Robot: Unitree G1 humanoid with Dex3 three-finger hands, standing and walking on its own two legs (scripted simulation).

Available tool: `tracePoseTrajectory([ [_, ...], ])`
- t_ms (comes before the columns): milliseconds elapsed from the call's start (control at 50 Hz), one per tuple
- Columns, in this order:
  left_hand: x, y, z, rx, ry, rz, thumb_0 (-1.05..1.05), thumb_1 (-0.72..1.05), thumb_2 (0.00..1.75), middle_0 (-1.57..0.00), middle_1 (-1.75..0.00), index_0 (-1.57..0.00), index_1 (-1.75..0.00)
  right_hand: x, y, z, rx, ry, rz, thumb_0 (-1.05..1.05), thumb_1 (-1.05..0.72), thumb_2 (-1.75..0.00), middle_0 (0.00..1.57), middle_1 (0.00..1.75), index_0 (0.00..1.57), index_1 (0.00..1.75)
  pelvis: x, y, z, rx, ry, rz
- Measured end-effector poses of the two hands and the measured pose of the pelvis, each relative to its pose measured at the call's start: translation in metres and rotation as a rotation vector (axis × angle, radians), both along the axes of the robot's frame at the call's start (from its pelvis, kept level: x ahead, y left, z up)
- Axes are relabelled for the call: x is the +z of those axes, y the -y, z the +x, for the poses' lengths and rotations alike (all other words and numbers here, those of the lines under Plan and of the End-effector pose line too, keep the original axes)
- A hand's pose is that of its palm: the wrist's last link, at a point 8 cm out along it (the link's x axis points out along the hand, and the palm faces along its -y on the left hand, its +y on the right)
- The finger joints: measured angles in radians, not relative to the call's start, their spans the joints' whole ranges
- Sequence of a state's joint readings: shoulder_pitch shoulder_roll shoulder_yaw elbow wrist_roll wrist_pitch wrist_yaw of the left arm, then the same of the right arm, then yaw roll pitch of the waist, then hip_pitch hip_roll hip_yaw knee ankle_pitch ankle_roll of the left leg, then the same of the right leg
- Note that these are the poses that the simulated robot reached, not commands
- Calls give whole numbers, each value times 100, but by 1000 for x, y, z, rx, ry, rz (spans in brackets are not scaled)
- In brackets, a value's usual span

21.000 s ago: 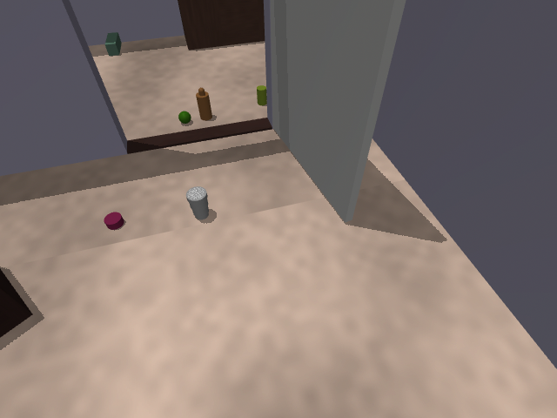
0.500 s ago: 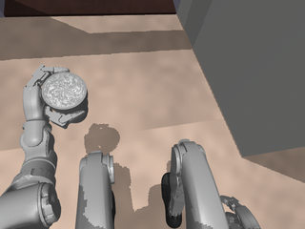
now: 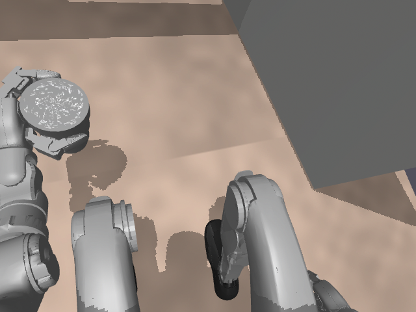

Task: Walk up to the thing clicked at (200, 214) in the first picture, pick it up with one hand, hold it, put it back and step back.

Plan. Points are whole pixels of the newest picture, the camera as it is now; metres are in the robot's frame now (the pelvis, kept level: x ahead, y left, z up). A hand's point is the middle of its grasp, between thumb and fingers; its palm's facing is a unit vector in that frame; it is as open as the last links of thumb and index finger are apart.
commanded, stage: crouch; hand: left
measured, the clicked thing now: (64, 123) +0.48 +0.20 -0.11
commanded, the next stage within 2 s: lower in 0.22 s
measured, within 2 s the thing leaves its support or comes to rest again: rests again in 1.64 s
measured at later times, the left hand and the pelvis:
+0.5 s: hand (66, 123) +0.49 +0.21 -0.13, palm faces +0.10 -1.00 -0.02, open 11.9 cm; pelvis +0.00 +0.01 -0.02, yaw -3 degrees
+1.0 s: hand (74, 130) +0.49 +0.20 -0.18, palm faces +0.11 -0.99 -0.03, open 11.9 cm; pelvis -0.01 +0.01 -0.03, yaw -6 degrees
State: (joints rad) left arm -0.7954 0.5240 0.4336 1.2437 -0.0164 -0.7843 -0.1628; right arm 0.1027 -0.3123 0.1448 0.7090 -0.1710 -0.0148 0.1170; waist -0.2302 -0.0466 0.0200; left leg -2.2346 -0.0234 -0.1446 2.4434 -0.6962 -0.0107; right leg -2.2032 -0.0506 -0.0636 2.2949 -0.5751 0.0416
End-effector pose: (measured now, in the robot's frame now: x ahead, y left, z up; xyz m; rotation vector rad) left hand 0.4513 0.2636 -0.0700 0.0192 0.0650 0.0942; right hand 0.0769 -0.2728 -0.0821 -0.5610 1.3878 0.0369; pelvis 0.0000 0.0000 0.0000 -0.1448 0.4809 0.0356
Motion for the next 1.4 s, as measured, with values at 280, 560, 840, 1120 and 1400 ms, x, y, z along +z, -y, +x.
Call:
tracePoseTrajectory([
  [280, -30, 1, 6, -2, 0, 2, -1, -60, 104, -66, -96, -60, -99, -3, -1, 2, 62, -46, -29, 0, -92, -92, 20, 30, 20, 30, -12, -3, 1, -12, 33, -31],
  [560, -65, 6, 9, 5, -30, 6, -1, -60, 104, -66, -96, -60, -99, 0, -4, -1, 131, -84, -58, 0, -93, -91, 20, 30, 20, 30, -21, -5, -3, -28, 81, -63],
  [840, -99, 7, 12, 25, -21, -2, -1, -60, 104, -67, -95, -61, -98, 9, -11, -3, 237, -146, -113, 0, -93, -91, 20, 30, 20, 30, -28, -10, -5, -44, 136, -111],
  [1120, -118, 11, 16, 29, -24, 3, -1, -60, 104, -66, -96, -60, -99, 18, -21, 4, 318, -173, -146, 0, -92, -91, 20, 30, 20, 30, -27, -15, -7, -57, 160, -154],
  [1400, -132, 13, 16, 31, -19, -3, -1, -59, 103, -66, -96, -60, -99, 28, -26, 8, 367, -193, -185, -1, -92, -91, 20, 30, 20, 30, -26, -19, -8, -67, 176, -183],
])
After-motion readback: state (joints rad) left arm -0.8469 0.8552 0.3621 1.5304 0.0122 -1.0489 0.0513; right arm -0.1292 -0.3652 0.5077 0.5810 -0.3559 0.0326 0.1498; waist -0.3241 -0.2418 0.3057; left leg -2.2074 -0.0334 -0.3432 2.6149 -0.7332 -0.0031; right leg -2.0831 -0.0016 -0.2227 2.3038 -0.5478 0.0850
